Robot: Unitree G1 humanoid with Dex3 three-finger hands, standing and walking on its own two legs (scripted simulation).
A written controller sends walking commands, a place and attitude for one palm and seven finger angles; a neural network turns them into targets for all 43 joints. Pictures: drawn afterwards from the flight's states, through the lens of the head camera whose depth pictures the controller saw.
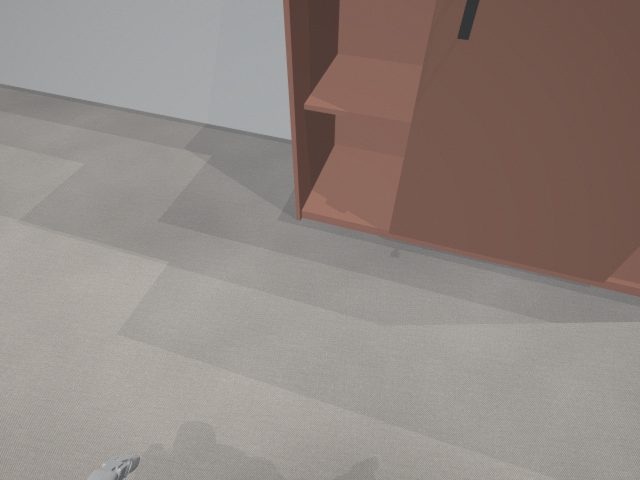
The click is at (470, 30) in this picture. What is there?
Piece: wardrobe's sliding door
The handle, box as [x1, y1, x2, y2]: [457, 0, 478, 39]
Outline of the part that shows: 478,0 467,0 457,38 468,39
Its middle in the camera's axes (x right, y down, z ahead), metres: +0.36 -0.58 +0.88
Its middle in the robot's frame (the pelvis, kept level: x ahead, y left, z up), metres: +1.10 -0.29 +0.19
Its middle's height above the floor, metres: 0.96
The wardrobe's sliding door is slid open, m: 0.39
